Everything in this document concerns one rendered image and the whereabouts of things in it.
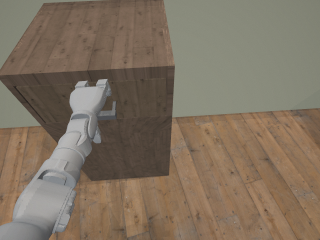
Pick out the left robot hand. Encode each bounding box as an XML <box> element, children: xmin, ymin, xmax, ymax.
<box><xmin>69</xmin><ymin>79</ymin><xmax>112</xmax><ymax>144</ymax></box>

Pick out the robot left forearm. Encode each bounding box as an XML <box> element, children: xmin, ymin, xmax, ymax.
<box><xmin>12</xmin><ymin>110</ymin><xmax>98</xmax><ymax>221</ymax></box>

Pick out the handle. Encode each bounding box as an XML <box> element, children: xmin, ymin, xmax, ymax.
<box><xmin>97</xmin><ymin>101</ymin><xmax>117</xmax><ymax>121</ymax></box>

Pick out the cabinet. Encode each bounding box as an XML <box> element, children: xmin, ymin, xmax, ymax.
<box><xmin>0</xmin><ymin>0</ymin><xmax>175</xmax><ymax>181</ymax></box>

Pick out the robot left upper arm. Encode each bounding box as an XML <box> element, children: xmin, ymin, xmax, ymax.
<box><xmin>0</xmin><ymin>179</ymin><xmax>77</xmax><ymax>240</ymax></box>

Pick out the drawer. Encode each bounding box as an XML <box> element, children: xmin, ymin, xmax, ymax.
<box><xmin>16</xmin><ymin>77</ymin><xmax>166</xmax><ymax>123</ymax></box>

